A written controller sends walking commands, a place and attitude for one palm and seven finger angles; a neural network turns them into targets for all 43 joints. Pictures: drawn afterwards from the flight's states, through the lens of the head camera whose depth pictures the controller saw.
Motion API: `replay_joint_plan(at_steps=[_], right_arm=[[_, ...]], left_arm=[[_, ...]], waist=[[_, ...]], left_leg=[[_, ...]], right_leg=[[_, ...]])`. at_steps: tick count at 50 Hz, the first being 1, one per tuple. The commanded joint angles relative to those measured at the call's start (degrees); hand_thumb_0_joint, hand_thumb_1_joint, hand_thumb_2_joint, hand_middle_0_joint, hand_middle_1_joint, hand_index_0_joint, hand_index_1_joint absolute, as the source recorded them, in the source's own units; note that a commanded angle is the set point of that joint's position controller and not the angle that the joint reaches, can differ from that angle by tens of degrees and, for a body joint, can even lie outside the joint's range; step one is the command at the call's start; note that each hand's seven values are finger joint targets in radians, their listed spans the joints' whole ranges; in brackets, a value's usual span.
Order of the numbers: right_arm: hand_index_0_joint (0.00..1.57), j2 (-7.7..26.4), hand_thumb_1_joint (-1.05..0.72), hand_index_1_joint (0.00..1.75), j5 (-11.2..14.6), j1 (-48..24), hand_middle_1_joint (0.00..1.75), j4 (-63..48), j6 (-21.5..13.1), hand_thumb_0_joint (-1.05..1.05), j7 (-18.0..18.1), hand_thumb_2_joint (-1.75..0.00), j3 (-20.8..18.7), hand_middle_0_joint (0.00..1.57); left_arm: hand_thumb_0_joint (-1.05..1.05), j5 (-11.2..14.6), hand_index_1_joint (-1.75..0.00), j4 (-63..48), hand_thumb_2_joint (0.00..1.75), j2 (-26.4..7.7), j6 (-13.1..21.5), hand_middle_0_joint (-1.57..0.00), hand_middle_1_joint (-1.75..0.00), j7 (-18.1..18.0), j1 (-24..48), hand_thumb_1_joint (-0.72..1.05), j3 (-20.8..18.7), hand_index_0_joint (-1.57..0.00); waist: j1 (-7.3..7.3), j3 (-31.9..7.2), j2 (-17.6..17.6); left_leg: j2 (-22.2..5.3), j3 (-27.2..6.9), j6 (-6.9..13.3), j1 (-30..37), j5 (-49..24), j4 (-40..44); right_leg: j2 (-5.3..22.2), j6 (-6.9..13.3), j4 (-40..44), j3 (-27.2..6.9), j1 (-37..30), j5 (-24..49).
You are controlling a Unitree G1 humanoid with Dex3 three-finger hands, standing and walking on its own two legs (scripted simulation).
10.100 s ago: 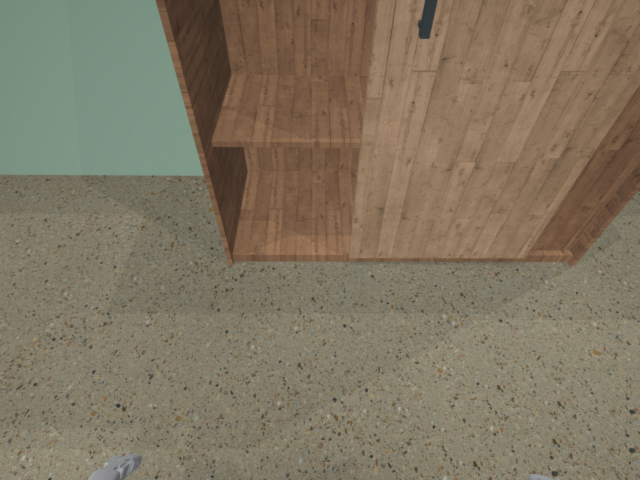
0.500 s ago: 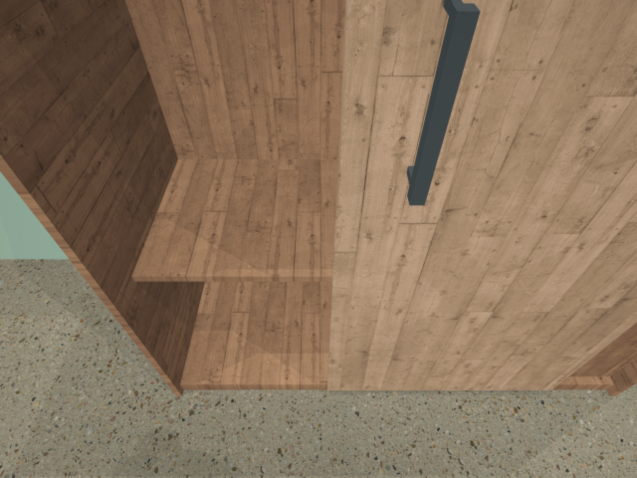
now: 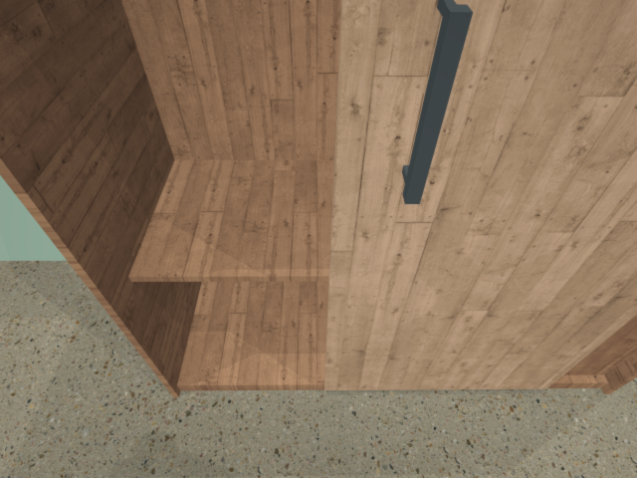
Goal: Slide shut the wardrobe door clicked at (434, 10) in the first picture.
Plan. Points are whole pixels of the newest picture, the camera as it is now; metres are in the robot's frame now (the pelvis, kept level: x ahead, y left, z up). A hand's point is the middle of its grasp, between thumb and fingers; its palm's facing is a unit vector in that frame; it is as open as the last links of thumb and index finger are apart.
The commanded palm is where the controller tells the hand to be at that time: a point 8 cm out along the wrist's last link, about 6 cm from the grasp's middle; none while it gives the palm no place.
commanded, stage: look again from close up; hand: right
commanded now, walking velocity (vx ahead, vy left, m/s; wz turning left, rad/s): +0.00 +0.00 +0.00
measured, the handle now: (426, 112) +0.47 -0.10 +0.24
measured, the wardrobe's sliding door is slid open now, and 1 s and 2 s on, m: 0.46 0.46 0.46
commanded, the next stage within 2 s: raise the hand with hooked fingers in 0.26 s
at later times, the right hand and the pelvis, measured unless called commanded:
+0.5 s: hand out of the picture +0.12 -0.20 -0.08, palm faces +0.24 +0.94 -0.23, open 7.3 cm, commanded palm +0.09 -0.23 -0.04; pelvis -0.02 +0.01 -0.01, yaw -2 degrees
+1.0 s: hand out of the picture +0.13 -0.19 +0.07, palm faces +0.08 +0.99 -0.10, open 9.9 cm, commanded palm +0.12 -0.25 +0.07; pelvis -0.05 +0.04 -0.04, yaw -5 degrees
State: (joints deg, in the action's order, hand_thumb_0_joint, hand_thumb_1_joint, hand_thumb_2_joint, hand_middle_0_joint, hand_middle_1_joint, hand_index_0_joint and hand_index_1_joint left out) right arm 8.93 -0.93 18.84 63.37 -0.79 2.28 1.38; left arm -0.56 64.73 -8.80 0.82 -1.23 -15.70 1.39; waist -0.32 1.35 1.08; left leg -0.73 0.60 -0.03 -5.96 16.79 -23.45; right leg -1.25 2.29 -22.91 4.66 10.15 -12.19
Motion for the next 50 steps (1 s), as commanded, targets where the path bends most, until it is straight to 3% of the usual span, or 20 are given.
replay_joint_plan(at_steps=[1,17,18,19,20,21,22,23,24,26,29,30,33,35,36,39,41,45,48,50], right_arm=[[0.20,5.75,-0.90,0.30,0.18,5.17,0.30,-0.83,-0.63,0.00,0.67,-0.90,-0.92,0.20],[0.20,5.60,-0.90,0.30,0.27,5.57,0.30,-0.91,-0.69,0.00,0.68,-0.90,-0.96,0.20],[0.20,5.51,-0.90,0.30,-1.13,6.14,0.30,-0.17,-2.52,0.00,2.36,-0.90,-0.79,0.20],[0.20,18.01,-0.88,0.32,10.88,-33.45,0.32,-86.98,-13.15,0.00,1.29,-0.89,-6.44,0.20],[0.20,22.41,-0.85,0.33,8.08,-29.03,0.33,-88.26,-12.30,0.00,3.78,-0.88,-9.65,0.20],[0.21,11.72,-0.83,0.34,7.05,-10.90,0.34,-73.97,-8.65,0.00,5.53,-0.87,-4.58,0.21],[0.21,-0.14,-0.81,0.36,7.97,6.16,0.36,-58.17,-2.29,0.00,5.35,-0.86,1.41,0.21],[0.21,0.42,-0.78,0.37,11.08,-0.86,0.37,-74.39,-2.80,0.00,4.32,-0.85,1.56,0.21],[0.21,3.74,-0.76,0.39,10.77,-1.31,0.39,-77.36,-5.07,0.00,3.29,-0.84,-0.73,0.21],[0.21,4.98,-0.71,0.42,10.46,1.70,0.42,-71.72,-8.84,0.00,0.73,-0.82,-3.15,0.21],[0.22,1.71,-0.64,0.47,13.77,17.93,0.47,-53.25,-16.90,0.00,-9.26,-0.79,-7.24,0.22],[0.22,3.21,-0.62,0.48,15.05,22.38,0.48,-49.87,-19.39,0.00,-13.94,-0.78,-9.98,0.22],[0.22,13.31,-0.55,0.53,17.87,17.70,0.53,-53.53,-23.73,0.00,-25.62,-0.75,-18.83,0.22],[0.23,18.80,-0.50,0.55,18.34,13.81,0.55,-62.16,-21.45,0.00,-26.59,-0.73,-23.82,0.23],[0.23,17.66,-0.48,0.57,19.55,10.61,0.57,-69.58,-20.89,0.00,-26.24,-0.72,-22.78,0.23],[0.24,16.81,-0.41,0.62,21.70,2.88,0.62,-84.02,-23.44,0.00,-22.05,-0.69,-24.96,0.24],[0.24,16.28,-0.36,0.64,21.76,-4.81,0.64,-91.30,-27.19,0.00,-20.14,-0.67,-22.50,0.24],[0.25,12.60,-0.27,0.70,21.29,-13.67,0.70,-84.89,-30.92,0.00,-23.25,-0.63,-13.09,0.25],[0.25,17.18,-0.20,0.75,20.80,-14.26,0.75,-75.14,-25.22,0.00,-28.46,-0.60,-13.93,0.25],[0.25,21.88,-0.15,0.78,20.51,-12.79,0.78,-67.59,-18.69,0.00,-29.80,-0.58,-18.89,0.25]], left_arm=[[0.00,0.31,-0.30,-1.36,0.90,-6.26,0.83,-0.20,-0.30,-0.35,-3.32,0.90,-1.14,-0.20],[0.00,0.34,-0.30,-1.15,0.90,-5.85,0.71,-0.20,-0.30,-0.35,-3.69,0.90,-1.04,-0.20],[0.00,0.21,-0.30,-5.15,0.90,-7.01,1.61,-0.20,-0.30,0.20,0.53,0.90,-1.03,-0.20],[0.00,3.06,-0.30,-24.84,0.90,-17.08,8.75,-0.20,-0.30,-2.39,-2.05,0.90,-3.87,-0.20],[0.00,4.09,-0.30,-22.67,0.90,-11.23,13.73,-0.20,-0.30,-4.44,5.80,0.90,-0.59,-0.20],[0.00,2.50,-0.30,-20.55,0.90,-12.26,16.81,-0.20,-0.30,-4.09,2.06,0.90,-2.83,-0.20],[0.00,4.00,-0.30,-18.71,0.90,-8.98,17.25,-0.20,-0.30,-3.35,1.69,0.90,-2.44,-0.20],[0.00,4.57,-0.30,-24.21,0.90,-10.55,17.42,-0.20,-0.30,-3.53,1.83,0.90,-2.80,-0.20],[0.00,4.49,-0.30,-25.81,0.90,-12.29,18.38,-0.20,-0.30,-4.19,3.60,0.90,-3.45,-0.20],[0.00,2.71,-0.30,-28.48,0.90,-12.64,19.37,-0.20,-0.30,-4.04,3.16,0.90,-3.83,-0.20],[0.00,1.85,-0.30,-30.98,0.90,-12.18,18.00,-0.20,-0.30,-2.49,6.45,0.90,-5.42,-0.20],[0.00,2.54,-0.30,-32.52,0.90,-12.23,17.50,-0.20,-0.30,-1.32,7.24,0.90,-6.06,-0.20],[0.00,3.04,-0.30,-39.36,0.90,-13.97,16.83,-0.20,-0.30,-0.30,10.10,0.90,-6.57,-0.20],[0.00,3.09,-0.30,-42.01,0.90,-13.31,15.38,-0.20,-0.30,-0.50,10.73,0.90,-6.19,-0.20],[0.00,3.13,-0.30,-44.26,0.90,-12.41,14.97,-0.20,-0.30,-0.82,11.19,0.90,-5.77,-0.20],[0.00,2.55,-0.30,-44.79,0.90,-10.51,14.31,-0.20,-0.30,-2.07,7.66,0.90,-5.46,-0.20],[0.00,2.01,-0.30,-43.02,0.90,-10.64,14.90,-0.20,-0.30,-2.71,5.58,0.90,-4.92,-0.20],[0.00,2.75,-0.30,-38.00,0.90,-12.53,17.72,-0.20,-0.30,-3.92,4.51,0.90,-3.16,-0.20],[0.00,4.00,-0.30,-36.59,0.90,-14.12,19.34,-0.20,-0.30,-4.98,5.66,0.90,-3.24,-0.20],[0.00,4.49,-0.30,-36.06,0.90,-14.74,19.22,-0.20,-0.30,-5.43,6.20,0.90,-3.03,-0.20]], waist=[[-0.06,2.59,-0.50],[-0.13,2.30,-0.77],[-0.59,4.66,-0.12],[7.06,-23.54,-8.60],[3.91,-18.69,-14.84],[2.45,-20.65,-17.71],[3.08,-10.09,-10.64],[2.28,-7.32,-10.76],[3.06,-7.73,-7.95],[4.23,-3.96,4.31],[-0.76,3.31,20.26],[-3.23,3.21,18.52],[-3.77,-5.55,9.13],[-5.56,-9.41,-3.07],[-4.77,-11.87,-5.55],[-2.14,-17.64,-8.41],[0.86,-16.78,-9.43],[6.05,-5.93,-8.65],[5.00,-4.34,-3.79],[2.49,-3.83,-1.60]], left_leg=[[-5.47,-3.90,1.58,-5.26,-9.74,4.24],[-5.43,-4.25,1.78,-5.22,-9.44,4.62],[-7.10,-6.04,0.80,-7.38,-28.24,3.54],[-1.28,-0.05,1.22,-4.42,-23.85,-2.75],[0.92,1.31,1.82,-9.36,-10.78,-5.20],[0.85,2.81,2.59,-10.28,-3.38,-6.28],[0.13,3.72,1.95,-13.54,-2.34,-6.59],[-0.14,4.60,1.67,-11.31,-4.03,-5.26],[0.05,4.33,1.49,-11.87,-3.83,-3.67],[0.98,4.23,1.15,-16.73,0.03,-2.62],[1.60,4.51,0.72,-24.22,4.44,-6.97],[0.86,2.87,1.36,-22.48,1.45,-8.40],[-1.31,-1.66,1.14,-17.52,-6.71,-12.47],[-1.70,-3.32,1.27,-15.48,-6.25,-12.70],[-1.24,-3.26,1.28,-15.55,-3.70,-12.58],[-0.07,-2.81,0.49,-15.77,-7.73,-12.90],[1.14,-2.26,0.97,-18.11,-8.74,-13.12],[1.65,-1.78,0.87,-24.78,-0.75,-9.98],[0.92,-4.44,0.23,-23.67,7.23,-5.48],[-0.04,-5.81,-0.07,-21.24,9.32,-3.72]], right_leg=[[7.26,0.29,3.59,-7.33,-1.99,10.41],[7.13,0.00,3.63,-7.29,-1.82,9.34],[7.75,-1.45,-8.49,-5.96,2.54,20.23],[1.96,-0.50,-2.40,-5.50,-15.44,19.69],[3.63,-0.54,-1.51,-2.65,-15.80,18.16],[4.14,-1.53,-0.70,-4.00,-13.44,15.43],[4.51,-1.29,0.49,-6.26,-5.75,10.12],[3.44,-1.29,-0.36,-7.39,-1.75,4.71],[3.17,-1.35,-1.65,-7.15,-1.39,1.49],[1.29,-0.65,-5.56,-7.08,3.96,-0.72],[1.00,-1.80,-11.12,-5.76,16.90,-2.58],[0.46,-2.39,-12.57,-5.08,19.16,-1.45],[-0.99,-2.49,-17.41,-2.84,20.94,-0.16],[-1.55,-2.02,-17.99,-1.57,19.44,0.55],[-1.37,-1.65,-17.89,-1.19,18.04,0.12],[0.08,-0.77,-19.18,-2.63,12.46,3.13],[0.81,-0.24,-19.99,-4.29,10.18,3.88],[1.66,0.27,-20.05,-6.72,10.85,-1.89],[1.80,0.44,-18.13,-7.46,12.65,-6.73],[1.90,0.35,-16.78,-7.44,13.96,-6.81]])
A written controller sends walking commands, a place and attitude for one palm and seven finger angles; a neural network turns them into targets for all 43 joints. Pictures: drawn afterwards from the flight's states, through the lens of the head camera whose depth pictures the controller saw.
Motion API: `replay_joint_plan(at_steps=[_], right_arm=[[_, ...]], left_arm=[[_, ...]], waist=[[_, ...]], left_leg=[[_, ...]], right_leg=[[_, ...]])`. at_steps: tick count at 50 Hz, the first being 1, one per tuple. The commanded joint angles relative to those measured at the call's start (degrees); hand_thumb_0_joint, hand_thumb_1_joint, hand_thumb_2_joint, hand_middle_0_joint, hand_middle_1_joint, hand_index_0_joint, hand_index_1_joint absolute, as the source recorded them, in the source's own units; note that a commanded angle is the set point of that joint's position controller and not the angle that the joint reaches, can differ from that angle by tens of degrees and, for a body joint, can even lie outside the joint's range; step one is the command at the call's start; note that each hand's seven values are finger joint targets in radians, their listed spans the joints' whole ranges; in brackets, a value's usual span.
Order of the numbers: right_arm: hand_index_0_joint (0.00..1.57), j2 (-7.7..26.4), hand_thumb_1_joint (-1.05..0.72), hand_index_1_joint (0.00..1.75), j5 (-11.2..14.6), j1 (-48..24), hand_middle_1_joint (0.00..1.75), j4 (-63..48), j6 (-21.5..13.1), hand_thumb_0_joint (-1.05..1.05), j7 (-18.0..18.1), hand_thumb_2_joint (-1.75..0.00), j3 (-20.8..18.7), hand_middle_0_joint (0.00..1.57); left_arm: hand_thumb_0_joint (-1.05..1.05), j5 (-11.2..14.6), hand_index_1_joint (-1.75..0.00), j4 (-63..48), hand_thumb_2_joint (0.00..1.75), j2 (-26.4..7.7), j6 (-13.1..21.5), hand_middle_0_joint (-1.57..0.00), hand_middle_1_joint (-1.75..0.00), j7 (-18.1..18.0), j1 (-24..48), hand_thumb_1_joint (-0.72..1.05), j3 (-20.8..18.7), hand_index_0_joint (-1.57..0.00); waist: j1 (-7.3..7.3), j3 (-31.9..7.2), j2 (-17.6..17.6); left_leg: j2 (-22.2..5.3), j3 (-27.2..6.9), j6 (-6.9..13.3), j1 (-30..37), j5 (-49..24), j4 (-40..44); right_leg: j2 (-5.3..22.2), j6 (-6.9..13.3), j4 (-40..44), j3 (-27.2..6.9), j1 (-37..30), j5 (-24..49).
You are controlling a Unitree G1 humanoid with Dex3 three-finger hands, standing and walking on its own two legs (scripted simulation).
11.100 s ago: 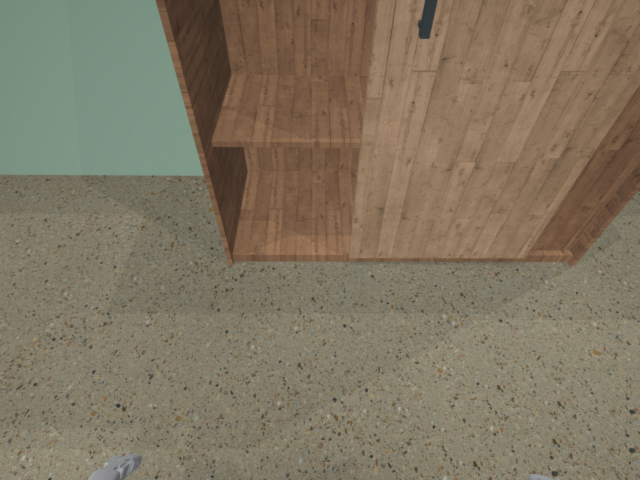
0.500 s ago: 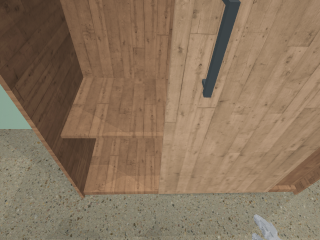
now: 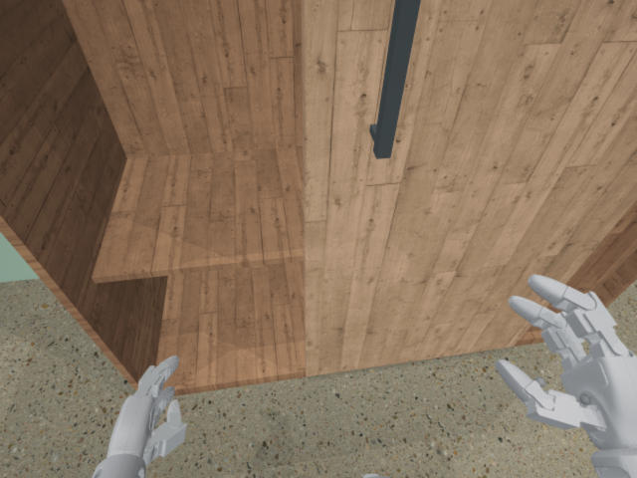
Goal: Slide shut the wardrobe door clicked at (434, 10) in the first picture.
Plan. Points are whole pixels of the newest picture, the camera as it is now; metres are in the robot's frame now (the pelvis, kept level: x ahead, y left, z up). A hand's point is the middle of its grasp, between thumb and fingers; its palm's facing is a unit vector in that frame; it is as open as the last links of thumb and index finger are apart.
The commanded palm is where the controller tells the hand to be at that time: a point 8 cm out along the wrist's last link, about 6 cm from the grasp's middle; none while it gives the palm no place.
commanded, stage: raise the hand with hooked fingers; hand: right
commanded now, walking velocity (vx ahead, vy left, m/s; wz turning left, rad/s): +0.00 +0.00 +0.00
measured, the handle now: (390, 64) +0.52 -0.08 +0.28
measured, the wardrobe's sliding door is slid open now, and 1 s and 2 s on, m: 0.46 0.46 0.46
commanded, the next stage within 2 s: move the hooked fingers beside the handle in 1.46 s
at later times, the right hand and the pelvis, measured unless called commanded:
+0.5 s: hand (586, 278) +0.27 -0.25 +0.19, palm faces -0.10 +0.98 -0.17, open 12.9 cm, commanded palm +0.24 -0.31 +0.21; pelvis +0.02 -0.03 +0.03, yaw +2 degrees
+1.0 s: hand out of the picture +0.29 -0.29 +0.33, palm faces +0.03 +0.96 -0.27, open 13.9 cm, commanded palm +0.27 -0.33 +0.31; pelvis +0.02 -0.02 +0.04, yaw +1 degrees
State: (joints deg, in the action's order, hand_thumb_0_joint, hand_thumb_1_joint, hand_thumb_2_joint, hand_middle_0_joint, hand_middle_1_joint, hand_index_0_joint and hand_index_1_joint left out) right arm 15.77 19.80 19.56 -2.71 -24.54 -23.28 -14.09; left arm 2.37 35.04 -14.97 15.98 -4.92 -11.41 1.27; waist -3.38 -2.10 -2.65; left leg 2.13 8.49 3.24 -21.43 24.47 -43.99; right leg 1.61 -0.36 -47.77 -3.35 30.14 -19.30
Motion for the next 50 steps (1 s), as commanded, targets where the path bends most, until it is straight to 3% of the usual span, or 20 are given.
replay_joint_plan(at_steps=[1,2,5,7,9,11,14,16,20,22,25,28,31,35,39,41,43,46,48,50], right_arm=[[0.25,15.43,-0.13,0.80,-0.09,-13.31,0.80,-1.55,7.94,0.00,-4.90,-0.57,-4.26,0.25],[0.26,18.65,-0.11,0.81,0.07,-13.41,0.81,-1.64,10.70,0.00,-5.11,-0.56,-7.51,0.26],[0.26,22.21,-0.04,0.86,4.23,-9.88,0.86,-5.32,14.96,0.00,-2.83,-0.53,-17.69,0.26],[0.27,20.54,0.01,0.88,7.10,-8.41,0.88,-11.66,14.18,0.00,-1.05,-0.51,-20.06,0.27],[0.27,17.83,0.06,0.92,8.04,-8.30,0.92,-14.79,13.23,0.00,0.03,-0.49,-18.49,0.27],[0.27,15.74,0.10,0.94,7.05,-7.71,0.94,-12.91,13.69,0.00,0.24,-0.47,-15.87,0.27],[0.28,14.99,0.17,0.99,4.48,-12.14,0.99,-10.23,17.34,0.00,-1.19,-0.44,-10.71,0.28],[0.28,16.13,0.22,1.02,3.40,-16.69,1.02,-10.41,19.75,0.00,-1.67,-0.42,-9.36,0.28],[0.29,25.14,0.31,1.08,1.96,-26.63,1.08,-19.81,20.51,0.00,-0.61,-0.38,-15.16,0.29],[0.29,26.61,0.36,1.11,2.14,-28.20,1.11,-23.15,19.51,0.00,0.03,-0.36,-18.23,0.29],[0.29,27.67,0.43,1.15,3.42,-27.13,1.15,-20.71,19.75,0.00,0.36,-0.33,-21.63,0.29],[0.30,25.57,0.50,1.20,4.45,-29.62,1.20,-11.76,24.51,0.00,-1.73,-0.30,-19.85,0.30],[0.30,23.27,0.50,1.20,2.52,-32.35,1.20,-5.52,29.55,0.00,-3.21,-0.30,-15.59,0.30],[0.30,25.65,0.50,1.20,1.32,-37.92,1.20,-6.26,33.37,0.00,-4.53,-0.30,-14.59,0.30],[0.30,36.19,0.50,1.20,1.91,-48.89,1.20,-17.79,33.88,0.00,-5.97,-0.30,-22.37,0.30],[0.30,40.03,0.50,1.20,3.02,-50.64,1.20,-19.06,33.17,0.00,-5.89,-0.30,-26.89,0.30],[0.30,39.69,0.50,1.20,3.35,-50.98,1.20,-16.13,33.05,0.00,-5.99,-0.30,-27.55,0.30],[0.30,38.15,0.50,1.20,2.17,-51.01,1.20,-5.58,35.63,0.00,-6.48,-0.30,-25.73,0.30],[0.30,36.44,0.50,1.20,0.44,-52.03,1.20,1.46,37.60,0.00,-7.11,-0.30,-22.11,0.30],[0.30,30.95,0.50,1.20,-0.41,-46.47,1.20,10.08,39.34,0.00,-8.06,-0.30,-17.15,0.30]], left_arm=[[0.00,1.59,-0.30,-7.34,0.90,-8.26,3.86,-0.20,-0.30,-1.64,2.82,0.90,-2.57,-0.20],[0.00,1.66,-0.30,-8.02,0.90,-8.15,3.71,-0.20,-0.30,-1.58,3.84,0.90,-2.44,-0.20],[0.00,1.52,-0.30,-10.08,0.90,-6.52,4.03,-0.20,-0.30,-0.96,5.98,0.90,-1.60,-0.20],[0.00,1.52,-0.30,-10.78,0.90,-5.23,4.89,-0.20,-0.30,-0.33,6.08,0.90,-0.97,-0.20],[0.00,1.46,-0.30,-10.64,0.90,-5.09,6.17,-0.20,-0.30,0.21,5.59,0.90,-0.84,-0.20],[0.00,1.57,-0.30,-9.37,0.90,-5.96,7.02,-0.20,-0.30,0.53,4.82,0.90,-1.12,-0.20],[0.00,2.36,-0.30,-8.10,0.90,-7.30,7.80,-0.20,-0.30,0.20,3.68,0.90,-1.55,-0.20],[0.00,2.78,-0.30,-7.62,0.90,-7.86,7.86,-0.20,-0.30,-0.33,3.53,0.90,-1.69,-0.20],[0.00,2.23,-0.30,-7.73,0.90,-7.69,8.20,-0.20,-0.30,-1.39,4.34,0.90,-1.21,-0.20],[0.00,1.86,-0.30,-7.81,0.90,-6.98,8.45,-0.20,-0.30,-1.33,4.91,0.90,-0.75,-0.20],[0.00,1.63,-0.30,-6.69,0.90,-6.77,7.91,-0.20,-0.30,-0.96,5.13,0.90,-0.27,-0.20],[0.00,2.52,-0.30,-6.23,0.90,-6.93,6.40,-0.20,-0.30,-0.80,6.34,0.90,0.21,-0.20],[0.00,3.02,-0.30,-6.10,0.90,-7.60,4.04,-0.20,-0.30,-0.37,6.45,0.90,0.28,-0.20],[0.00,3.28,-0.30,-7.44,0.90,-7.81,1.91,-0.20,-0.30,-0.13,7.80,0.90,0.55,-0.20],[0.00,3.13,-0.30,-9.61,0.90,-7.25,1.69,-0.20,-0.30,-0.26,10.86,0.90,1.26,-0.20],[0.00,2.69,-0.30,-9.26,0.90,-6.74,1.66,-0.20,-0.30,-0.35,11.06,0.90,1.78,-0.20],[0.00,2.76,-0.30,-8.63,0.90,-6.52,1.74,-0.20,-0.30,-0.27,11.02,0.90,2.08,-0.20],[0.00,3.08,-0.30,-6.59,0.90,-7.20,0.90,-0.20,-0.30,0.22,10.13,0.90,1.78,-0.20],[0.00,3.36,-0.30,-6.08,0.90,-8.29,0.38,-0.20,-0.30,0.37,9.63,0.90,1.45,-0.20],[0.00,3.70,-0.30,-6.03,0.90,-8.67,-0.69,-0.20,-0.30,0.56,8.56,0.90,0.85,-0.20]], waist=[[4.54,-1.97,1.64],[3.29,-4.08,1.48],[-0.75,-11.76,3.33],[-1.39,-14.66,2.52],[-0.82,-13.07,0.26],[0.30,-8.96,2.21],[1.90,-3.32,-0.82],[2.45,-0.76,-0.34],[1.59,-6.65,-2.84],[1.08,-11.24,-5.90],[0.01,-12.62,-6.21],[0.32,-6.04,-6.47],[1.08,0.65,-3.20],[1.33,-3.21,0.84],[0.05,-15.50,-4.79],[-0.37,-17.34,-6.21],[-0.17,-15.62,-6.10],[0.39,-7.03,-6.05],[1.11,-2.16,-3.33],[1.55,1.25,2.62]], left_leg=[[-3.52,-13.58,-3.55,-3.97,1.57,17.08],[-3.84,-13.19,-3.54,-1.82,0.48,17.15],[-3.54,-10.81,-3.56,6.67,-8.73,15.75],[-3.05,-8.77,-3.83,8.76,-16.32,14.78],[-2.21,-7.03,-3.64,7.32,-19.73,14.58],[-2.04,-6.72,-3.95,5.29,-21.61,15.36],[-1.49,-6.37,-3.63,1.11,-15.41,17.39],[-1.38,-6.48,-3.58,0.27,-11.28,19.09],[-1.14,-5.22,-2.71,4.59,-10.29,19.65],[-0.99,-4.54,-2.25,7.06,-13.25,19.41],[-0.74,-3.89,-1.80,10.01,-18.03,19.51],[-0.53,-3.89,-1.82,7.88,-18.13,20.62],[-0.52,-4.02,-2.26,5.22,-15.94,22.46],[-0.91,-4.24,-2.50,6.23,-15.40,22.85],[-1.14,-4.83,-1.97,10.93,-18.72,22.14],[-1.08,-4.91,-1.80,12.50,-19.61,22.80],[-0.87,-4.32,-1.71,12.63,-21.03,22.85],[-0.94,-4.26,-1.74,9.20,-20.13,24.37],[-1.13,-4.17,-2.05,6.54,-18.07,24.87],[-1.53,-4.71,-2.37,4.84,-16.72,25.35]], right_leg=[[-1.12,3.02,9.35,0.65,-6.36,0.64],[-1.10,3.06,10.39,0.45,-7.47,1.63],[-1.41,2.68,12.03,0.74,-10.30,8.63],[-1.50,2.41,12.96,1.27,-12.58,12.38],[-1.47,2.22,14.12,1.96,-14.81,13.48],[-1.12,2.28,14.73,2.12,-14.86,13.55],[-0.79,2.53,16.98,2.06,-15.75,9.55],[-0.77,2.75,18.51,1.37,-15.86,6.76],[-0.88,3.10,20.94,0.26,-21.41,7.93],[-0.95,2.91,21.63,-0.23,-25.30,11.26],[-0.87,2.23,21.94,-0.43,-27.02,16.09],[-0.81,1.64,23.59,-0.49,-25.20,13.82],[-0.95,1.74,24.74,-0.42,-22.18,10.79],[-1.39,2.37,24.12,-0.47,-23.80,10.83],[-2.16,2.57,23.88,-0.88,-31.01,15.18],[-2.57,2.68,23.62,-0.79,-31.63,16.26],[-2.40,2.60,23.89,-0.73,-31.51,17.59],[-2.35,2.45,24.41,-0.19,-27.80,15.65],[-2.16,2.41,24.94,-0.44,-25.35,13.72],[-2.01,2.35,24.12,0.01,-22.72,12.09]])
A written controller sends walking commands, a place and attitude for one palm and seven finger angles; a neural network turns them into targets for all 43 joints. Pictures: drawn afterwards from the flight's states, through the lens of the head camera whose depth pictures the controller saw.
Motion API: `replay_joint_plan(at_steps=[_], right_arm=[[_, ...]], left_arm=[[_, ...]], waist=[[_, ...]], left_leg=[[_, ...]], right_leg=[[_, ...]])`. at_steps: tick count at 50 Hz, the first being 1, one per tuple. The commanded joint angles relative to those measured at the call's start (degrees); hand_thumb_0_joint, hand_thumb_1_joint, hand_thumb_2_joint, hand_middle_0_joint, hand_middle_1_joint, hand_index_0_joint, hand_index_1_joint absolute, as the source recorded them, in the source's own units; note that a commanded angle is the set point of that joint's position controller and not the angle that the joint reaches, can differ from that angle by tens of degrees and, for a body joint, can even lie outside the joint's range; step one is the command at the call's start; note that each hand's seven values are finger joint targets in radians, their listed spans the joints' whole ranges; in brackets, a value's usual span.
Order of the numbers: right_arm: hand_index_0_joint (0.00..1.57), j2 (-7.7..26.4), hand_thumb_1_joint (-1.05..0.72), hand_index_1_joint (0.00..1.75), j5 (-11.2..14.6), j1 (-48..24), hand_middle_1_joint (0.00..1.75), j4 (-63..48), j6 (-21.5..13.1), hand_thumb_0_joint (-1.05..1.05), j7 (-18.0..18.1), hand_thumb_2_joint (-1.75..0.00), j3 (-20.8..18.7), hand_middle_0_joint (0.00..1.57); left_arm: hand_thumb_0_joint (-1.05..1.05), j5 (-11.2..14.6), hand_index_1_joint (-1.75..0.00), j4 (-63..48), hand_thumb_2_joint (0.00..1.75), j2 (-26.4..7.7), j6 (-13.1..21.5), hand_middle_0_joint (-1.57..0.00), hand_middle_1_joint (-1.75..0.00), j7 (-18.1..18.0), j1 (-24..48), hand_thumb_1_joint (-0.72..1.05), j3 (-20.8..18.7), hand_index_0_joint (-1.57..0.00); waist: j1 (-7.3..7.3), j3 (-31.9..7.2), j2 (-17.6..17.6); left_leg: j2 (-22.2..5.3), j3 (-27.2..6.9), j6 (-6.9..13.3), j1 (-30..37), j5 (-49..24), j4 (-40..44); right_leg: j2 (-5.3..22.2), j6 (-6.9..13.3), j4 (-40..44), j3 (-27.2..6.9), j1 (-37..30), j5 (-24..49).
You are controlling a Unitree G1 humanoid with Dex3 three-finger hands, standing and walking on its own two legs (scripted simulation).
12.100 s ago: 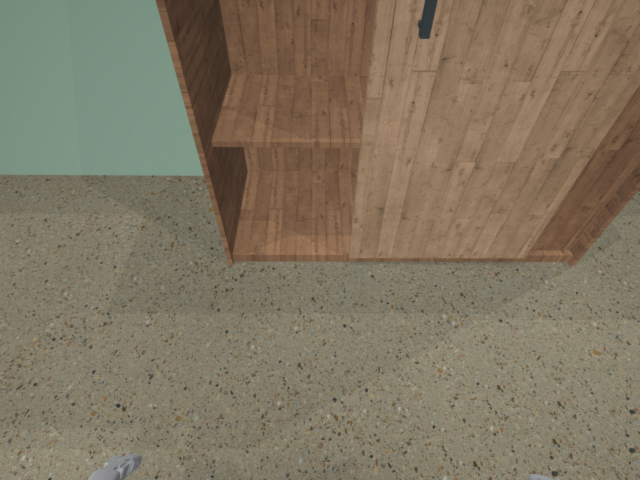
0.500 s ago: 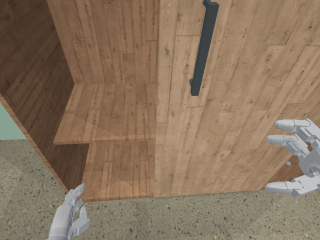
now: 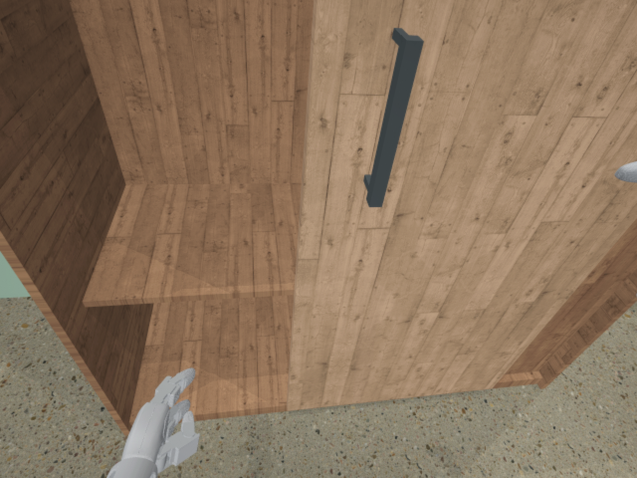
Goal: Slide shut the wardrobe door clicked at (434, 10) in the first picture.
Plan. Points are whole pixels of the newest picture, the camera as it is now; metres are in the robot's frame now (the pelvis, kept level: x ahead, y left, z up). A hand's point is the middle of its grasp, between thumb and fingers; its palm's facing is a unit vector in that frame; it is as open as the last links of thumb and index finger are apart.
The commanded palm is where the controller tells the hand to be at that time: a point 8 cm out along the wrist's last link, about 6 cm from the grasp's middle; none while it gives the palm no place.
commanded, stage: raise the hand with hooked fingers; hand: right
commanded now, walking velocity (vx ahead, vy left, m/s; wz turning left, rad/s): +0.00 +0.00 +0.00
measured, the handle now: (385, 125) +0.50 -0.07 +0.24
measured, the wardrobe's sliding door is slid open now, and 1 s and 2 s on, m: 0.46 0.46 0.46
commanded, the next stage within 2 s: move the hooked fingers beside the handle in 0.46 s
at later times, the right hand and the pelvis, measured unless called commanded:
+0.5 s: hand (614, 225) +0.30 -0.28 +0.25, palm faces +0.04 +0.97 -0.22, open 14.0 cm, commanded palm +0.24 -0.31 +0.27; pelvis +0.00 +0.01 +0.00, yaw +0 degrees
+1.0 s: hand (529, 210) +0.33 -0.20 +0.24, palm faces -0.19 +0.97 -0.17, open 14.0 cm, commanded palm +0.31 -0.27 +0.26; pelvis +0.01 +0.00 +0.00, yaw +1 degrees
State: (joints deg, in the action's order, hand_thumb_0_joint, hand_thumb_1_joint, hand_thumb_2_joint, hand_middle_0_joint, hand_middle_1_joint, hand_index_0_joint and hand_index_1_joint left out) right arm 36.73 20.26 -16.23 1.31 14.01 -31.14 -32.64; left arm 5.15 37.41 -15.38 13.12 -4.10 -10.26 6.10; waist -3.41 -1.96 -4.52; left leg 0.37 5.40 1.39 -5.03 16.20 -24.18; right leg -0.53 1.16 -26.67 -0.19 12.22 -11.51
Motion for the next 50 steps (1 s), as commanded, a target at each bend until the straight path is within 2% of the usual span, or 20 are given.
replay_joint_plan(at_steps=[1,5,9,10,13,16,18,20,23,28,30,32,34,36,38,40,44,46,48,50], right_arm=[[0.30,9.21,0.50,1.20,-1.11,-10.13,1.20,7.43,1.53,0.00,-0.88,-0.30,2.95,0.30],[0.30,11.07,0.50,1.20,-0.38,-11.56,1.20,-2.78,1.84,0.00,-2.28,-0.30,2.95,0.30],[0.30,24.15,0.50,1.20,2.92,-18.95,1.20,-23.81,-2.45,0.00,-1.93,-0.30,-10.98,0.30],[0.30,26.91,0.50,1.20,4.07,-18.02,1.20,-25.94,-3.97,0.00,-1.01,-0.30,-14.02,0.30],[0.30,23.19,0.50,1.20,4.31,-13.92,1.20,-18.40,-5.36,0.00,1.69,-0.30,-15.43,0.30],[0.30,17.31,0.50,1.20,1.58,-13.79,1.20,-3.05,-1.13,0.00,2.76,-0.30,-8.88,0.30],[0.30,13.00,0.50,1.20,-0.41,-13.51,1.20,3.46,1.05,0.00,1.97,-0.30,-1.89,0.30],[0.30,7.88,0.50,1.20,-1.00,-12.82,1.20,5.01,2.07,0.00,0.85,-0.30,4.16,0.30],[0.30,10.01,0.50,1.20,-1.24,-15.49,1.20,-3.44,2.66,0.00,-0.72,-0.30,4.65,0.30],[0.30,24.45,0.50,1.20,2.91,-17.10,1.20,-24.31,-2.73,0.00,-1.29,-0.30,-12.06,0.30],[0.30,26.21,0.50,1.20,4.60,-15.35,1.20,-20.46,-4.44,0.00,-0.21,-0.30,-16.21,0.30],[0.30,21.55,0.50,1.20,4.45,-16.41,1.20,-9.47,-3.55,0.00,1.19,-0.30,-13.79,0.30],[0.30,16.57,0.50,1.20,2.24,-16.87,1.20,0.48,-1.09,0.00,1.92,-0.30,-7.42,0.30],[0.30,11.92,0.50,1.20,-0.24,-16.26,1.20,4.00,1.28,0.00,1.71,-0.30,-0.64,0.30],[0.30,6.49,0.50,1.20,-1.33,-18.54,1.20,3.89,2.98,0.00,0.79,-0.30,7.02,0.30],[0.30,1.99,0.50,1.20,-1.20,-20.55,1.20,0.08,2.93,0.00,0.42,-0.30,12.34,0.30],[0.30,11.93,0.50,1.20,0.15,-31.08,1.20,-16.17,0.08,0.00,0.35,-0.30,4.09,0.30],[0.30,16.99,0.50,1.20,1.35,-32.90,1.20,-19.98,-3.20,0.00,2.68,-0.30,-2.58,0.30],[0.30,17.85,0.50,1.20,1.40,-29.09,1.20,-17.12,-4.61,0.00,5.49,-0.30,-6.68,0.30],[0.30,17.25,0.50,1.20,0.48,-26.88,1.20,-9.78,-3.22,0.00,8.32,-0.30,-7.43,0.30]], left_arm=[[0.00,1.21,-0.30,-8.71,0.90,-8.98,1.71,-0.20,-0.30,-0.11,7.51,0.90,-4.24,-0.20],[0.00,1.86,-0.30,-11.82,0.90,-8.79,1.23,-0.20,-0.30,0.52,10.18,0.90,-4.53,-0.20],[0.00,1.05,-0.30,-14.73,0.90,-7.76,2.72,-0.20,-0.30,0.23,12.12,0.90,-4.05,-0.20],[0.00,0.61,-0.30,-13.81,0.90,-7.20,2.91,-0.20,-0.30,0.08,12.00,0.90,-3.39,-0.20],[0.00,-0.03,-0.30,-11.67,0.90,-6.41,3.85,-0.20,-0.30,-0.01,9.98,0.90,-3.40,-0.20],[0.00,0.20,-0.30,-8.38,0.90,-7.93,2.76,-0.20,-0.30,0.21,8.59,0.90,-4.13,-0.20],[0.00,0.71,-0.30,-8.66,0.90,-8.80,1.93,-0.20,-0.30,0.02,7.64,0.90,-4.39,-0.20],[0.00,1.12,-0.30,-9.74,0.90,-8.74,1.43,-0.20,-0.30,-0.10,7.75,0.90,-4.75,-0.20],[0.00,1.92,-0.30,-12.37,0.90,-8.97,1.41,-0.20,-0.30,0.01,9.79,0.90,-4.75,-0.20],[0.00,0.91,-0.30,-14.41,0.90,-7.49,2.57,-0.20,-0.30,-0.26,11.71,0.90,-3.77,-0.20],[0.00,0.27,-0.30,-12.40,0.90,-6.72,2.68,-0.20,-0.30,-0.21,10.66,0.90,-3.32,-0.20],[0.00,0.22,-0.30,-9.85,0.90,-6.91,2.81,-0.20,-0.30,-0.16,9.68,0.90,-3.57,-0.20],[0.00,0.34,-0.30,-7.98,0.90,-7.88,2.32,-0.20,-0.30,-0.03,8.58,0.90,-3.87,-0.20],[0.00,0.81,-0.30,-8.42,0.90,-8.28,1.48,-0.20,-0.30,0.15,8.28,0.90,-4.16,-0.20],[0.00,1.28,-0.30,-10.06,0.90,-8.22,1.33,-0.20,-0.30,0.18,8.96,0.90,-4.20,-0.20],[0.00,1.62,-0.30,-10.99,0.90,-7.68,1.18,-0.20,-0.30,0.09,9.29,0.90,-4.38,-0.20],[0.00,1.37,-0.30,-13.04,0.90,-7.49,2.08,-0.20,-0.30,-0.13,11.05,0.90,-4.06,-0.20],[0.00,0.49,-0.30,-11.90,0.90,-7.21,2.30,-0.20,-0.30,-0.24,10.85,0.90,-3.75,-0.20],[0.00,-0.22,-0.30,-11.11,0.90,-6.36,2.44,-0.20,-0.30,-0.14,10.18,0.90,-3.50,-0.20],[0.00,-0.58,-0.30,-9.02,0.90,-6.39,1.24,-0.20,-0.30,0.25,9.53,0.90,-3.71,-0.20]], waist=[[1.82,1.19,5.20],[0.88,-8.48,3.19],[-1.36,-25.08,-0.44],[-1.71,-24.47,-1.25],[-1.07,-15.21,-3.49],[0.57,0.14,-3.43],[1.80,3.89,-0.59],[2.32,2.21,2.31],[1.63,-7.81,1.63],[-1.19,-26.48,0.66],[-1.40,-23.29,1.14],[0.01,-12.43,0.45],[1.35,-1.41,-0.72],[1.87,1.89,-1.75],[2.54,-0.44,-2.23],[3.42,-4.44,2.03],[1.93,-21.20,-0.49],[0.95,-24.50,-0.79],[-0.20,-24.14,-0.14],[-0.84,-18.35,-0.44]], left_leg=[[0.18,-1.71,-0.90,-12.53,-7.65,5.43],[-0.72,-2.97,-0.97,-8.88,-9.84,3.47],[-0.74,-3.84,-1.13,1.14,-19.75,1.30],[-0.70,-3.96,-1.12,1.83,-19.18,1.65],[-0.07,-2.47,-0.48,-2.36,-19.24,2.26],[-0.32,-2.71,-0.74,-9.93,-12.90,4.64],[-0.14,-2.44,-1.13,-13.01,-9.52,5.03],[-0.77,-3.61,-1.37,-12.82,-10.00,4.72],[-1.01,-3.80,-1.48,-9.97,-12.38,2.75],[-0.85,-4.08,-1.66,2.24,-25.39,-0.07],[-0.63,-3.86,-1.91,1.88,-25.82,0.77],[-0.09,-2.52,-1.40,-4.25,-21.49,2.26],[0.02,-2.00,-1.12,-10.92,-14.80,3.62],[-0.31,-2.35,-1.02,-12.63,-13.23,3.97],[-0.72,-2.69,-0.91,-13.15,-12.29,3.19],[-0.82,-2.46,-0.94,-12.03,-12.91,2.64],[-0.66,-2.91,-0.53,-6.05,-17.50,0.85],[-0.24,-2.62,-0.31,-3.23,-18.11,0.75],[-0.06,-1.90,-0.14,-1.65,-20.81,-0.02],[-0.17,-1.59,-0.14,-2.14,-20.12,0.64]], right_leg=[[0.03,0.80,2.95,-2.97,-4.36,3.20],[-0.43,1.14,1.01,-2.35,-7.76,5.39],[-1.65,2.07,-0.29,-2.34,-14.94,13.46],[-1.36,2.01,-0.41,-2.12,-14.00,13.40],[-0.81,1.74,0.55,-2.01,-11.41,12.81],[-0.21,1.11,1.58,-1.78,-5.18,6.77],[-0.15,0.93,2.02,-2.10,-3.53,4.41],[-0.05,1.01,0.89,-2.20,-4.02,4.34],[-0.68,1.48,-0.06,-2.34,-8.38,6.08],[-1.75,2.39,-1.67,-2.15,-15.05,15.99],[-1.42,2.15,-1.74,-1.95,-12.92,15.51],[-0.87,1.86,-0.55,-2.20,-9.78,11.93],[-0.45,1.31,0.90,-2.43,-5.99,7.36],[-0.59,1.01,1.08,-2.06,-4.58,6.53],[-0.64,1.00,0.81,-2.63,-5.93,5.84],[-0.21,1.48,0.14,-3.04,-8.17,6.52],[-1.36,2.00,-0.46,-3.86,-17.05,11.18],[-1.29,1.81,-0.25,-3.97,-17.36,12.68],[-0.90,1.67,0.11,-3.79,-16.63,16.28],[-0.67,1.24,0.55,-2.88,-12.22,15.20]])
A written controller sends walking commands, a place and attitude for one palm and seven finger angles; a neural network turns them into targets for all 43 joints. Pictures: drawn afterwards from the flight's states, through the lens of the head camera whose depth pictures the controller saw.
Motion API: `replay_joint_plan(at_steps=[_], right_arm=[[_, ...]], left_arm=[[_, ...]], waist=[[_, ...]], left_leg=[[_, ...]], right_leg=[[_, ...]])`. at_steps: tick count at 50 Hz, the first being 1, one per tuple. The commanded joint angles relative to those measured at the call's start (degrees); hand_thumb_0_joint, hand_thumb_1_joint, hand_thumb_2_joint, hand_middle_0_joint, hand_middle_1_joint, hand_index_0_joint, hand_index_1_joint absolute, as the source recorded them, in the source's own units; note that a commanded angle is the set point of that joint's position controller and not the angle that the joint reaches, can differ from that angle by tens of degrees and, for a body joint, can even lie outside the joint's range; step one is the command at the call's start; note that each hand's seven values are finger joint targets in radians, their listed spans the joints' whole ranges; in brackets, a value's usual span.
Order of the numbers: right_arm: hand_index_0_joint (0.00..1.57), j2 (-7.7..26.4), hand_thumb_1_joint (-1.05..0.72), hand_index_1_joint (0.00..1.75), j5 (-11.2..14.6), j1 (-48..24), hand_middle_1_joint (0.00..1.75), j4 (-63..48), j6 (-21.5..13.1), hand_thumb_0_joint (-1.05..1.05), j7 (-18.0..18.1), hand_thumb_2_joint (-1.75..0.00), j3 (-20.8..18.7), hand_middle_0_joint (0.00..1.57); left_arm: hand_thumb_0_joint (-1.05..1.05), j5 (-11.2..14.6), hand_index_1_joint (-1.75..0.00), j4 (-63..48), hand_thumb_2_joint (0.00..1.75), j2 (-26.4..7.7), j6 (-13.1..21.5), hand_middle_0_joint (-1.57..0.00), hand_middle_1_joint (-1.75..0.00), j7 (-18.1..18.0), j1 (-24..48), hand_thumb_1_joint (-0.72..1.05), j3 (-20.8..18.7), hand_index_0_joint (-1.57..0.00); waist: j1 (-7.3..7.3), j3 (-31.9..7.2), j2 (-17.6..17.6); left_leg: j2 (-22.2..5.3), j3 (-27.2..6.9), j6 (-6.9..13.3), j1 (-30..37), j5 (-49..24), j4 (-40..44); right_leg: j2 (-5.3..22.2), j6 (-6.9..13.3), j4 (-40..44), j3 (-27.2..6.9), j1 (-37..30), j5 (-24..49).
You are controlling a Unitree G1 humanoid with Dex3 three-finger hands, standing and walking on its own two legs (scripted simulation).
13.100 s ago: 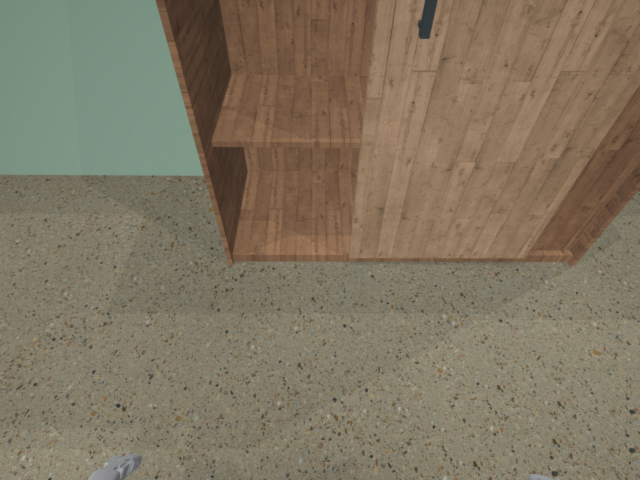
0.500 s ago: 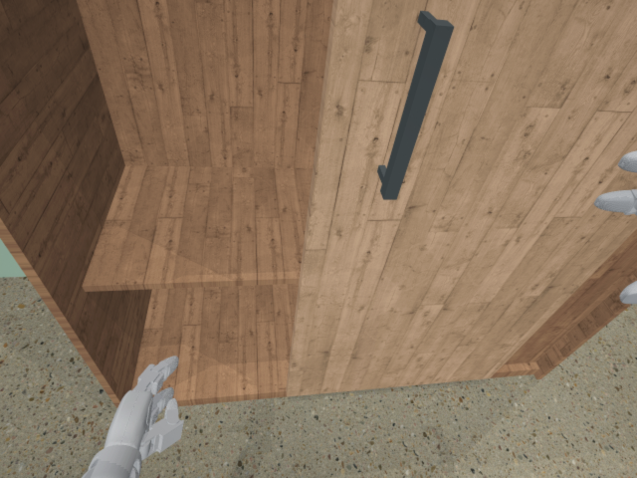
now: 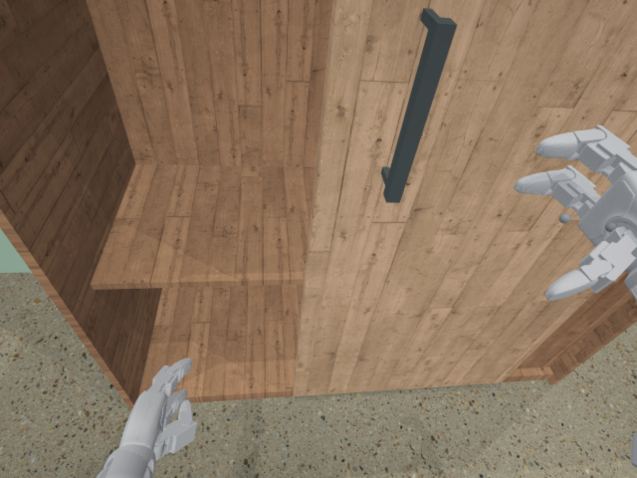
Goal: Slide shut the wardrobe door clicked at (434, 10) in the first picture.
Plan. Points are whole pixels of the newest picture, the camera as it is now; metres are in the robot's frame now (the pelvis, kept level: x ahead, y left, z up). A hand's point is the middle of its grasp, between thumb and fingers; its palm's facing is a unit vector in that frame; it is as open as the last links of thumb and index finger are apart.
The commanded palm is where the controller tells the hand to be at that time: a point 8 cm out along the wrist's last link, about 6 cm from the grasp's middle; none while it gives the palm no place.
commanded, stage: move the hooked fingers beside the handle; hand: right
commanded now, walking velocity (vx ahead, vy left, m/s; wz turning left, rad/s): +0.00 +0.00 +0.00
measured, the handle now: (408, 116) +0.49 -0.08 +0.24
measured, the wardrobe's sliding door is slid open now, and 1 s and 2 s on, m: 0.46 0.46 0.46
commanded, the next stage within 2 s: none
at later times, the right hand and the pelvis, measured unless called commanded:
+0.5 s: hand (550, 148) +0.39 -0.21 +0.27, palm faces -0.04 +1.00 -0.06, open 13.9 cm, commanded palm +0.35 -0.25 +0.25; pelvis +0.01 +0.00 +0.00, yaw +1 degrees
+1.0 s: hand (479, 146) +0.44 -0.16 +0.24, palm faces -0.10 +0.99 -0.04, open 14.0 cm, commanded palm +0.42 -0.21 +0.25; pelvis +0.01 +0.00 +0.00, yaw +1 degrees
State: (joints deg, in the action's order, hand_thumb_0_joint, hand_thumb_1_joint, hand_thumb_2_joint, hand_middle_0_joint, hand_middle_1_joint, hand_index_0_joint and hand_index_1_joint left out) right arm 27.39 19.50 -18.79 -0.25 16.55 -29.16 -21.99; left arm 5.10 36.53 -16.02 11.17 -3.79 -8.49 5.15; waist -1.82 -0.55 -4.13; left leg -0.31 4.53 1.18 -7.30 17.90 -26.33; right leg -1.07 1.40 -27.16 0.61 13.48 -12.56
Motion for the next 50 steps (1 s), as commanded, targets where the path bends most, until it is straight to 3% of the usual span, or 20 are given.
replay_joint_plan(at_steps=[1,3,6,10,12,14,18,21,24,25,27,29,33,34,38,41,44,45,48,50], right_arm=[[0.30,22.89,0.50,1.20,0.90,-24.22,1.20,-2.83,-3.79,0.00,7.05,-0.30,-15.30,0.30],[0.30,20.61,0.50,1.20,-0.67,-21.23,1.20,4.23,0.52,0.00,7.21,-0.30,-11.87,0.30],[0.30,12.16,0.50,1.20,-2.54,-20.87,1.20,9.46,4.49,0.00,5.51,-0.30,-1.13,0.30],[0.30,8.89,0.50,1.20,-1.51,-29.22,1.20,2.45,4.42,0.00,3.18,-0.30,4.84,0.30],[0.30,16.32,0.50,1.20,-1.27,-37.04,1.20,-6.97,0.14,0.00,3.84,-0.30,-1.38,0.30],[0.30,18.19,0.50,1.20,-0.82,-43.48,1.20,-14.85,-4.90,0.00,5.86,-0.30,-4.09,0.30],[0.30,20.96,0.50,1.20,-1.24,-39.60,1.20,-4.62,-7.07,0.00,10.69,-0.30,-10.35,0.30],[0.30,15.72,0.50,1.20,-3.55,-35.72,1.20,9.24,-1.40,0.00,11.78,-0.30,-4.79,0.30],[0.30,12.51,0.50,1.20,-4.57,-30.83,1.20,18.95,4.93,0.00,10.07,-0.30,0.15,0.30],[0.30,11.46,0.50,1.20,-4.77,-29.49,1.20,19.86,5.55,0.00,9.22,-0.30,0.96,0.30],[0.30,11.33,0.50,1.20,-4.27,-32.54,1.20,15.23,4.78,0.00,7.56,-0.30,2.19,0.30],[0.30,12.82,0.50,1.20,-3.39,-39.38,1.20,9.53,1.01,0.00,6.97,-0.30,1.29,0.30],[0.30,17.34,0.50,1.20,-2.39,-50.62,1.20,-1.86,-7.70,0.00,8.90,-0.30,-3.35,0.30],[0.30,17.67,0.50,1.20,-2.60,-51.06,1.20,-0.66,-8.50,0.00,9.59,-0.30,-3.98,0.30],[0.30,12.98,0.50,1.20,-4.51,-49.81,1.20,12.55,-5.83,0.00,12.39,-0.30,0.28,0.30],[0.30,9.48,0.50,1.20,-5.84,-47.37,1.20,22.72,-1.37,0.00,12.96,-0.30,4.19,0.30],[0.30,9.82,0.50,1.20,-6.13,-47.01,1.20,25.33,-0.08,0.00,12.25,-0.30,4.68,0.30],[0.30,10.09,0.50,1.20,-5.66,-47.35,1.20,25.26,-1.11,0.00,12.35,-0.30,3.86,0.30],[0.30,13.35,0.50,1.20,-5.25,-53.35,1.20,18.64,-5.43,0.00,12.53,-0.30,0.58,0.30],[0.30,15.59,0.50,1.20,-5.03,-56.79,1.20,17.43,-8.51,0.00,13.30,-0.30,-1.09,0.30]], left_arm=[[0.00,-0.32,-0.30,-7.68,0.90,-5.72,2.69,-0.20,-0.30,0.11,8.43,0.90,-2.56,-0.20],[0.00,0.15,-0.30,-7.44,0.90,-6.56,0.95,-0.20,-0.30,0.18,7.98,0.90,-2.91,-0.20],[0.00,1.13,-0.30,-8.46,0.90,-7.28,-0.74,-0.20,-0.30,0.61,7.57,0.90,-3.23,-0.20],[0.00,1.45,-0.30,-10.15,0.90,-7.03,-0.85,-0.20,-0.30,0.14,7.91,0.90,-3.53,-0.20],[0.00,0.94,-0.30,-11.13,0.90,-6.94,0.13,-0.20,-0.30,-0.32,8.38,0.90,-3.43,-0.20],[0.00,0.21,-0.30,-10.87,0.90,-6.18,1.19,-0.20,-0.30,-0.58,8.20,0.90,-3.09,-0.20],[0.00,-0.89,-0.30,-7.07,0.90,-6.17,1.14,-0.20,-0.30,-0.71,6.43,0.90,-3.10,-0.20],[0.00,-0.18,-0.30,-5.55,0.90,-6.67,-0.96,-0.20,-0.30,-0.41,6.02,0.90,-3.39,-0.20],[0.00,0.61,-0.30,-6.41,0.90,-7.86,-2.67,-0.20,-0.30,-0.17,4.93,0.90,-3.88,-0.20],[0.00,0.81,-0.30,-6.63,0.90,-8.06,-3.23,-0.20,-0.30,0.10,4.19,0.90,-4.37,-0.20],[0.00,0.99,-0.30,-8.62,0.90,-8.04,-3.44,-0.20,-0.30,0.27,5.18,0.90,-4.47,-0.20],[0.00,0.73,-0.30,-9.33,0.90,-7.56,-2.82,-0.20,-0.30,-0.08,5.59,0.90,-4.46,-0.20],[0.00,-0.31,-0.30,-8.84,0.90,-6.82,-0.72,-0.20,-0.30,-0.54,5.12,0.90,-4.07,-0.20],[0.00,-0.48,-0.30,-8.14,0.90,-6.88,-0.56,-0.20,-0.30,-0.65,4.70,0.90,-4.09,-0.20],[0.00,-0.23,-0.30,-4.71,0.90,-7.02,-0.92,-0.20,-0.30,-0.81,3.01,0.90,-4.13,-0.20],[0.00,0.17,-0.30,-3.91,0.90,-7.78,-2.05,-0.20,-0.30,-0.65,1.59,0.90,-4.72,-0.20],[0.00,0.26,-0.30,-5.09,0.90,-8.16,-2.80,-0.20,-0.30,-0.51,0.94,0.90,-5.00,-0.20],[0.00,0.02,-0.30,-4.85,0.90,-8.14,-2.91,-0.20,-0.30,-0.39,0.31,0.90,-5.27,-0.20],[0.00,-0.35,-0.30,-6.33,0.90,-7.77,-1.97,-0.20,-0.30,-0.27,0.96,0.90,-5.30,-0.20],[0.00,-0.70,-0.30,-5.55,0.90,-7.71,-1.81,-0.20,-0.30,-0.36,0.23,0.90,-5.15,-0.20]], waist=[[-1.79,-14.24,-0.86],[-1.35,-8.31,0.84],[0.62,-3.91,1.01],[2.46,-12.21,4.88],[1.61,-20.57,2.14],[1.58,-27.20,-0.34],[0.24,-22.68,-2.14],[0.72,-11.37,-0.60],[1.13,-7.58,2.47],[1.37,-8.54,5.48],[1.67,-13.46,6.36],[2.28,-17.78,6.62],[2.28,-25.54,1.59],[2.19,-25.82,-0.22],[3.39,-14.82,-2.25],[3.75,-10.26,1.98],[3.44,-14.19,4.67],[3.26,-15.55,6.96],[2.75,-22.59,6.44],[2.87,-23.06,7.14]], left_leg=[[0.43,-0.54,0.04,-2.25,-20.70,3.11],[0.29,-0.47,-0.19,-4.44,-19.28,3.66],[-0.04,-0.86,-0.40,-7.93,-16.84,4.42],[-0.16,-1.20,-0.36,-6.98,-18.20,3.97],[0.03,-1.85,-0.01,-4.39,-20.09,3.40],[0.43,-1.45,0.29,-2.63,-22.20,2.49],[0.56,-1.42,0.49,-0.73,-23.28,3.01],[0.05,-1.29,0.30,-3.35,-21.25,4.00],[-0.32,-1.58,-0.06,-5.06,-20.60,4.40],[-0.23,-1.29,-0.03,-4.03,-22.39,4.21],[-0.38,-1.87,-0.27,-3.42,-24.97,3.57],[-0.22,-2.14,-0.24,-2.68,-25.79,3.31],[0.31,-2.49,0.32,-0.62,-27.27,2.73],[0.34,-2.33,0.41,-0.63,-26.87,2.58],[0.28,-2.25,0.46,-4.78,-21.20,4.60],[0.15,-2.08,0.19,-6.21,-19.43,5.16],[-0.07,-2.35,0.15,-4.27,-22.60,4.24],[-0.05,-2.15,0.25,-2.61,-24.50,4.06],[0.05,-2.85,0.26,0.00,-28.43,2.93],[-0.03,-3.17,0.10,1.56,-29.17,3.13]], right_leg=[[0.05,0.87,1.93,-3.56,-11.04,14.14],[0.48,0.67,2.89,-3.17,-7.99,12.60],[0.57,0.58,2.80,-3.11,-6.40,9.49],[0.54,1.65,1.18,-3.94,-12.13,10.79],[-0.19,1.81,0.65,-4.20,-16.91,13.26],[-0.26,1.59,0.24,-4.62,-22.13,17.57],[0.13,1.05,1.09,-3.98,-18.21,18.39],[0.39,0.76,2.42,-2.84,-10.65,14.04],[0.46,0.97,2.63,-2.80,-7.34,11.87],[0.48,1.24,1.91,-2.59,-7.27,13.33],[0.07,1.70,0.96,-2.44,-9.65,14.57],[-0.16,2.07,0.43,-2.50,-12.74,15.24],[-0.47,2.35,-0.24,-3.10,-19.17,19.44],[-0.23,2.02,-0.10,-3.14,-19.75,20.03],[0.21,1.54,1.27,-2.63,-14.34,13.66],[0.22,1.59,1.87,-2.55,-9.98,10.74],[0.08,1.83,1.41,-2.33,-9.99,12.95],[0.08,2.02,0.98,-2.33,-9.89,14.35],[-0.13,2.32,0.34,-2.23,-13.60,18.08],[-0.11,2.54,0.38,-1.94,-13.13,18.31]])
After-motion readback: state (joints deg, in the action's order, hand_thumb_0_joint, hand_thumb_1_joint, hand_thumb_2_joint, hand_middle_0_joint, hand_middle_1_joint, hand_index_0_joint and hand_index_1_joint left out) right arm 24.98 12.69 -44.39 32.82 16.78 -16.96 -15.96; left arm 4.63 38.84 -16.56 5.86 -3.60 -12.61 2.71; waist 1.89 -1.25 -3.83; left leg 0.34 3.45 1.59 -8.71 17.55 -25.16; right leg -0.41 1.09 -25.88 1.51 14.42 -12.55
